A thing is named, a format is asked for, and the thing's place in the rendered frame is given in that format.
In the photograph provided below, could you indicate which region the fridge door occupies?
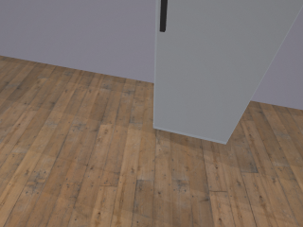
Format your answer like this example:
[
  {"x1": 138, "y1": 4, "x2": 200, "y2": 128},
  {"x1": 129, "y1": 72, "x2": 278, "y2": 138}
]
[{"x1": 154, "y1": 0, "x2": 303, "y2": 142}]

